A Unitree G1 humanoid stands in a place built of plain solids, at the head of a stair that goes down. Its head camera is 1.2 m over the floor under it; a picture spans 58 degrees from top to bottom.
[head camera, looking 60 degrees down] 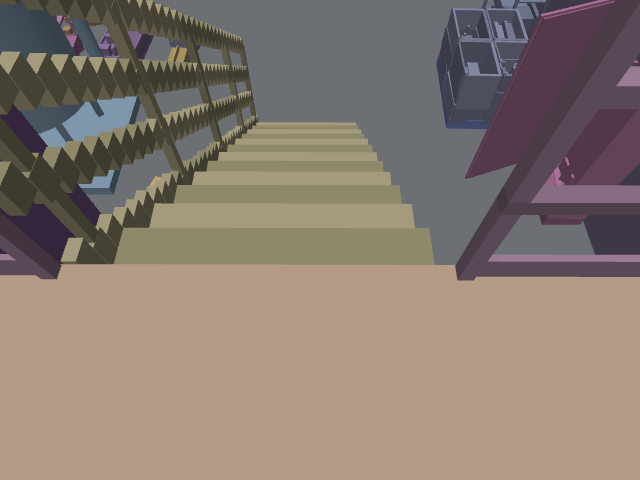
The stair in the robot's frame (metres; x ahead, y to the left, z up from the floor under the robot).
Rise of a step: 0.21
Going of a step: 0.26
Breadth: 1.22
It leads straight ahead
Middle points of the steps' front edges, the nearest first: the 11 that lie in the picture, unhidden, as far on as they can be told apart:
0.61 0.19 0.00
0.87 0.19 -0.21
1.13 0.19 -0.41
1.39 0.19 -0.62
1.65 0.19 -0.83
1.90 0.19 -1.04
2.16 0.19 -1.24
2.42 0.19 -1.45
2.68 0.19 -1.66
2.94 0.19 -1.87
3.20 0.18 -2.08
